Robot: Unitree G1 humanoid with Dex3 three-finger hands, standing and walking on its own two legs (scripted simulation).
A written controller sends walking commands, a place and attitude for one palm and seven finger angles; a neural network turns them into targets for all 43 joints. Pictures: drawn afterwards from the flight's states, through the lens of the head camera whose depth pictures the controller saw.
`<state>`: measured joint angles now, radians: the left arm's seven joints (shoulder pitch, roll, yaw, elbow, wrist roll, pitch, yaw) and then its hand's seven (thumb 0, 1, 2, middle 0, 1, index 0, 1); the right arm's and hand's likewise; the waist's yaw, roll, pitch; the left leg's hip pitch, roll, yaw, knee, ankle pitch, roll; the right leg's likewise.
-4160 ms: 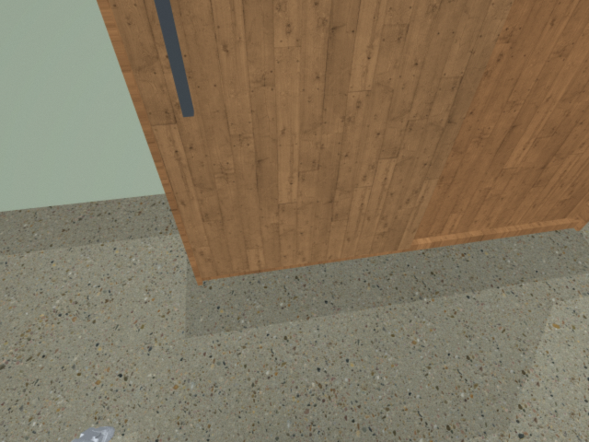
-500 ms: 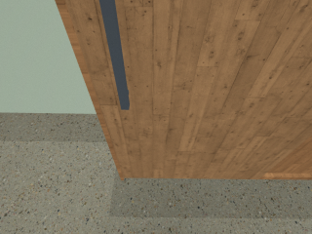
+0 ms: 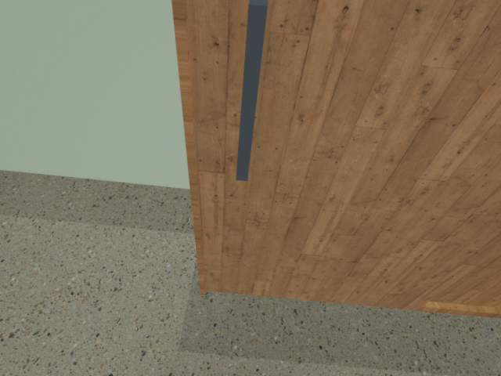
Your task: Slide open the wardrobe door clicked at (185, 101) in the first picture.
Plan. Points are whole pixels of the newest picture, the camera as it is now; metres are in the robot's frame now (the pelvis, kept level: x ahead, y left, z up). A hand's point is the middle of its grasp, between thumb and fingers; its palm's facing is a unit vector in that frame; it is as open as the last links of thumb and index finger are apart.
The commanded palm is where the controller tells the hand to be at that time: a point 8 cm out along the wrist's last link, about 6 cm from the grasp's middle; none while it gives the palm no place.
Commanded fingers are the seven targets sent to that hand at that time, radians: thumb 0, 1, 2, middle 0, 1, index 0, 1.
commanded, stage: come to a stop and stand still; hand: left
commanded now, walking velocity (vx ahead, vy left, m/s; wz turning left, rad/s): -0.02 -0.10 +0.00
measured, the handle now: (249, 102) +0.51 +0.05 +0.18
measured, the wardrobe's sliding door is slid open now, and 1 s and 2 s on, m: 0.00 0.00 0.00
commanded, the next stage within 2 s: look again from close up in 1.00 s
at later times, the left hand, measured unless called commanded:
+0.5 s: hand out of the picture +0.02 +0.14 -0.18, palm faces +0.00 -0.97 -0.23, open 7.3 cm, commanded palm none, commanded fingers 0.00 0.90 0.90 -0.20 -0.30 -0.20 -0.30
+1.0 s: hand out of the picture -0.06 +0.16 -0.18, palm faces +0.04 -0.98 -0.19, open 7.4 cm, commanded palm none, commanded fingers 0.00 0.90 0.90 -0.20 -0.30 -0.20 -0.30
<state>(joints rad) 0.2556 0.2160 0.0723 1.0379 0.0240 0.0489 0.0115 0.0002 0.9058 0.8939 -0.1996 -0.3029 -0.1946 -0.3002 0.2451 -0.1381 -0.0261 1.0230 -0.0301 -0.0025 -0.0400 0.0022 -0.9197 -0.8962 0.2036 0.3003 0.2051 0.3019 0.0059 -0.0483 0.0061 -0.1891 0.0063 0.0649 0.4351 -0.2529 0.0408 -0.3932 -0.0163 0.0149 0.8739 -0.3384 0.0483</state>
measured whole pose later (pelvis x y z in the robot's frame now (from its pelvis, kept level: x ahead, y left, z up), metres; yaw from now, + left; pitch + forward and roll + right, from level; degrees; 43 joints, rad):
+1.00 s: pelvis -0.04 -0.02 +0.00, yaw +0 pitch -2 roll +0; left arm 0.35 0.17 0.00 1.09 0.01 -0.01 0.03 0.00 0.90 0.89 -0.20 -0.30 -0.20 -0.30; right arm 0.33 -0.16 0.01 1.09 -0.02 -0.01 -0.02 0.00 -0.91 -0.90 0.20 0.30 0.20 0.30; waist 0.00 -0.01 0.01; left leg -0.23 0.02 0.05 0.46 -0.20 0.01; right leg -0.18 -0.03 -0.06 0.45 -0.23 0.01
